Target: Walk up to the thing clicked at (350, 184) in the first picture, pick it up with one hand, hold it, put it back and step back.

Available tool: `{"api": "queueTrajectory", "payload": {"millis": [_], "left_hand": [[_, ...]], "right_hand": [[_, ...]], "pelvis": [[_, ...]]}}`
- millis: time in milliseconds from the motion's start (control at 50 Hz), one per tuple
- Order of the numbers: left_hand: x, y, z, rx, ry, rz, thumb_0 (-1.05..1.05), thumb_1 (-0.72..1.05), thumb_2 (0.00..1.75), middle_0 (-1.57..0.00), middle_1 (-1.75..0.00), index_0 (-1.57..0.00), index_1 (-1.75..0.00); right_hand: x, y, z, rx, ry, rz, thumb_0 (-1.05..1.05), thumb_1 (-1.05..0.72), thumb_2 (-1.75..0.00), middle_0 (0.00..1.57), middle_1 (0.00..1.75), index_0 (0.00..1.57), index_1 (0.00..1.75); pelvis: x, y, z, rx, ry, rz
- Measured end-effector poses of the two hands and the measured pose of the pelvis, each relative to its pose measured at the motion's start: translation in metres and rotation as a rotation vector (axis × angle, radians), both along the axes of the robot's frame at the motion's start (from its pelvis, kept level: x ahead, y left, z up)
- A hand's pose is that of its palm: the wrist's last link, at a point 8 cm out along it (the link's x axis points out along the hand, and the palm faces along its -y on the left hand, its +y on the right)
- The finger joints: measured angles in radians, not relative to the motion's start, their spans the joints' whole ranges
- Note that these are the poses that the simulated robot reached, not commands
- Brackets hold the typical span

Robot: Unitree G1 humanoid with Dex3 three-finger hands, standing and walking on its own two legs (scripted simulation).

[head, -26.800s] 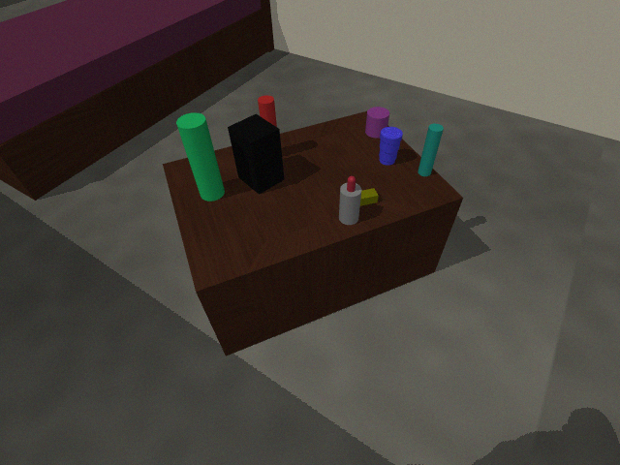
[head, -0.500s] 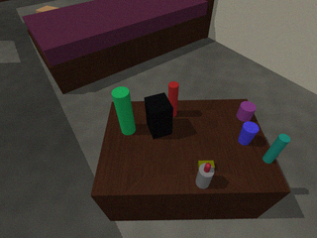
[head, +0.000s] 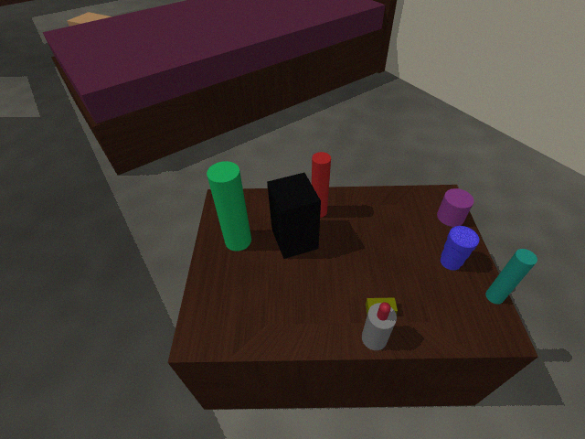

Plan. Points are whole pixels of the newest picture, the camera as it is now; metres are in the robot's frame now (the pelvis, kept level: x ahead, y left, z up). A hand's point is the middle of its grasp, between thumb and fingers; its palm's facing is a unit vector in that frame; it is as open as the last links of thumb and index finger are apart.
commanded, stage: stand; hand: right
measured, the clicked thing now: (379, 322) +0.42 -0.16 -0.29
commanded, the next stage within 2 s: step back in 0.16 s
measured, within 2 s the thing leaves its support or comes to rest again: neither
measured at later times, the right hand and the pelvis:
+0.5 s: hand out of the picture +0.04 -0.27 -0.17, palm faces +0.00 +0.92 -0.39, open 7.4 cm; pelvis -0.06 +0.01 -0.02, yaw -1 degrees
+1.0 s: hand out of the picture -0.07 -0.24 -0.18, palm faces +0.08 +0.92 -0.38, open 7.4 cm; pelvis -0.14 +0.03 -0.03, yaw -4 degrees
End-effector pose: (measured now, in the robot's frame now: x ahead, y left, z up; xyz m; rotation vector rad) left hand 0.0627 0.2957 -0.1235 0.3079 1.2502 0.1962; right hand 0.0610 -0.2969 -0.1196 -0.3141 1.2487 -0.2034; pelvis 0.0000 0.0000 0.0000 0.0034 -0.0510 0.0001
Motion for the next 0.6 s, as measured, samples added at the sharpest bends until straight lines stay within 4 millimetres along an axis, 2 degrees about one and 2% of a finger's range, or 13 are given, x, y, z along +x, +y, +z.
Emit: {"api": "queueTrajectory", "payload": {"millis": [180,360,420,500,600], "left_hand": [[-0.001,0.001,0.001,0.003,0.001,0.005,0.01,0.91,0.90,-0.20,-0.30,-0.20,-0.29],[-0.003,0.012,-0.004,0.052,-0.015,0.001,0.01,0.90,0.90,-0.20,-0.30,-0.20,-0.29],[-0.006,0.014,-0.007,0.056,-0.026,-0.017,0.01,0.90,0.90,-0.20,-0.30,-0.20,-0.29],[-0.006,0.023,-0.010,0.053,-0.049,-0.055,0.01,0.90,0.90,-0.20,-0.30,-0.21,-0.30],[0.006,0.044,-0.028,0.035,-0.127,-0.068,0.01,0.90,0.90,-0.20,-0.30,-0.21,-0.30]], "right_hand": [[-0.001,-0.001,-0.001,0.004,0.007,-0.004,0.00,-0.91,-0.90,0.20,0.30,0.20,0.30],[-0.006,-0.019,-0.009,-0.019,0.000,-0.019,0.00,-0.90,-0.90,0.20,0.30,0.20,0.30],[-0.011,-0.023,-0.012,-0.037,-0.005,-0.017,0.00,-0.91,-0.90,0.20,0.30,0.20,0.30],[-0.029,-0.015,-0.010,-0.053,-0.008,-0.019,0.00,-0.91,-0.90,0.20,0.30,0.20,0.30],[-0.072,0.004,-0.010,-0.102,0.024,-0.012,0.00,-0.91,-0.90,0.20,0.30,0.20,0.30]], "pelvis": [[0.000,-0.001,0.000,0.000,0.006,0.000],[-0.029,-0.006,-0.013,0.000,0.020,-0.006],[-0.041,-0.001,-0.018,-0.001,0.018,-0.006],[-0.056,0.014,-0.021,0.009,0.032,-0.009],[-0.076,0.033,-0.034,0.003,0.041,0.000]]}}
